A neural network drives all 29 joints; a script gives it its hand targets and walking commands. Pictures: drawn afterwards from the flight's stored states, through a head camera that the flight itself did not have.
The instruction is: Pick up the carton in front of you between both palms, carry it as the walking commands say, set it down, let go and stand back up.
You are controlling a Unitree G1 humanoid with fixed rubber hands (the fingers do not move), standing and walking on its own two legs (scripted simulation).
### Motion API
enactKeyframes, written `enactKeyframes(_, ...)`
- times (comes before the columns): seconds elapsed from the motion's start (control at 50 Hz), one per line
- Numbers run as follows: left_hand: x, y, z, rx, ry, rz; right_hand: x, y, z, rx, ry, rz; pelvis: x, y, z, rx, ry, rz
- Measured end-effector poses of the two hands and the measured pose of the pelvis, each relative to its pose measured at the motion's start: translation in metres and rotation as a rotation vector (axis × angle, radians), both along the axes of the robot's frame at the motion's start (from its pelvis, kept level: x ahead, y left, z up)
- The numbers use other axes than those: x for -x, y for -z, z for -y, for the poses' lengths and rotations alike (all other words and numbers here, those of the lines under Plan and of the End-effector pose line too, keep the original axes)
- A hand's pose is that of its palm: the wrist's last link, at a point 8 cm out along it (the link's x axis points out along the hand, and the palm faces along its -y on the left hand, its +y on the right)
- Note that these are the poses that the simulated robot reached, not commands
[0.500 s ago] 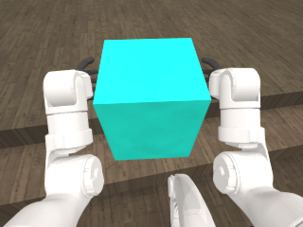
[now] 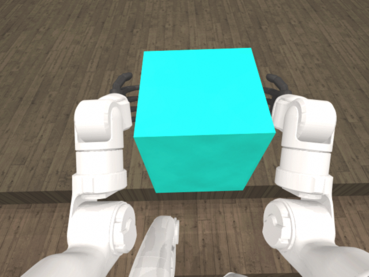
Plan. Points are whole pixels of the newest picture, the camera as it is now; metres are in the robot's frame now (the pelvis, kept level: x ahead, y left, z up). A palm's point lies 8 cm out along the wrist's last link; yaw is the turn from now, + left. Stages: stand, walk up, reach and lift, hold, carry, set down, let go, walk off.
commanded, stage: carry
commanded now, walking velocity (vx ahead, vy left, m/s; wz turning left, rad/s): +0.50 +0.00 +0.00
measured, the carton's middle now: (198, 127) +0.39 +0.02 +0.08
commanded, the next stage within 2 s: none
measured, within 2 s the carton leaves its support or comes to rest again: neither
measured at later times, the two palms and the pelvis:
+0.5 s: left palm out of the picture +0.67 +0.19 +0.30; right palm out of the picture +0.63 -0.11 +0.31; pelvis +0.28 +0.08 +0.15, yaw -3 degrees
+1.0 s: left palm out of the picture +0.95 +0.20 +0.38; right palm out of the picture +0.98 -0.10 +0.38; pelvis +0.59 +0.01 +0.25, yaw -1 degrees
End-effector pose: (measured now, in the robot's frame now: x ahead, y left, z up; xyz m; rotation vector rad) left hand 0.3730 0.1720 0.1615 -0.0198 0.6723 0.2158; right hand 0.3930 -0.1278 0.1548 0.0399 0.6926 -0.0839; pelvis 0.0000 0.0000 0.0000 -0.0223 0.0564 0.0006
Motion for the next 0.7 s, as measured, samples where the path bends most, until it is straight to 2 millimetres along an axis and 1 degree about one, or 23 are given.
enactKeyframes(0.08,-0.045,-0.043,-0.001,-0.042,0.023,0.057,-0.042,-0.035,-0.001,-0.016,0.007,0.059,-0.049,-0.013,-0.014,-0.027,0.019,0.004)
enactKeyframes(0.16,-0.099,-0.073,-0.006,-0.059,0.047,0.042,-0.088,-0.059,-0.006,-0.006,0.015,0.046,-0.103,-0.027,-0.031,-0.066,0.025,0.002)
enactKeyframes(0.2,-0.131,-0.081,-0.009,-0.049,0.067,0.021,-0.112,-0.067,-0.01,-0.001,0.016,0.025,-0.131,-0.034,-0.04,-0.084,0.03,-0.013)
enactKeyframes(0.24,-0.165,-0.084,-0.008,-0.033,0.105,-0.007,-0.133,-0.072,-0.01,0.021,0.048,-0.005,-0.161,-0.04,-0.052,-0.082,0.039,-0.02)
enactKeyframes(0.26,-0.183,-0.084,-0.005,-0.013,0.141,-0.023,-0.142,-0.074,-0.008,0.033,0.073,-0.022,-0.176,-0.045,-0.059,-0.078,0.042,-0.016)
enactKeyframes(0.3,-0.213,-0.082,0.0,0.018,0.196,-0.062,-0.153,-0.076,-0.005,0.062,0.116,-0.063,-0.196,-0.06,-0.069,-0.083,0.034,0.002)
enactKeyframes(0.34,-0.233,-0.082,0.003,0.044,0.22,-0.105,-0.162,-0.079,-0.004,0.084,0.141,-0.108,-0.211,-0.079,-0.074,-0.078,0.034,0.016)
enactKeyframes(0.38,-0.247,-0.087,0.003,0.059,0.227,-0.135,-0.172,-0.089,-0.005,0.093,0.151,-0.138,-0.227,-0.101,-0.077,-0.068,0.038,0.026)
enactKeyframes(0.4,-0.254,-0.093,0.001,0.061,0.227,-0.139,-0.179,-0.096,-0.006,0.093,0.153,-0.143,-0.235,-0.111,-0.078,-0.061,0.042,0.028)
enactKeyframes(0.44,-0.27,-0.11,-0.004,0.06,0.221,-0.122,-0.199,-0.116,-0.01,0.09,0.153,-0.126,-0.251,-0.129,-0.082,-0.044,0.052,0.032)
enactKeyframes(0.5,-0.299,-0.143,-0.015,0.066,0.203,-0.055,-0.236,-0.153,-0.019,0.089,0.146,-0.059,-0.278,-0.148,-0.083,-0.016,0.057,0.029)
enactKeyframes(0.56,-0.329,-0.174,-0.025,0.075,0.177,0.018,-0.276,-0.19,-0.029,0.101,0.13,0.013,-0.309,-0.159,-0.079,-0.007,0.049,0.019)
enactKeyframes(0.6,-0.35,-0.191,-0.03,0.083,0.163,0.046,-0.3,-0.21,-0.034,0.112,0.118,0.041,-0.333,-0.164,-0.073,-0.001,0.039,0.018)
enactKeyframes(0.66,-0.382,-0.208,-0.034,0.085,0.15,0.054,-0.338,-0.231,-0.037,0.13,0.096,0.049,-0.372,-0.171,-0.064,0.022,0.027,0.025)
enactKeyframes(0.7,-0.406,-0.216,-0.036,0.079,0.139,0.045,-0.367,-0.24,-0.038,0.133,0.078,0.04,-0.399,-0.175,-0.058,0.037,0.025,0.025)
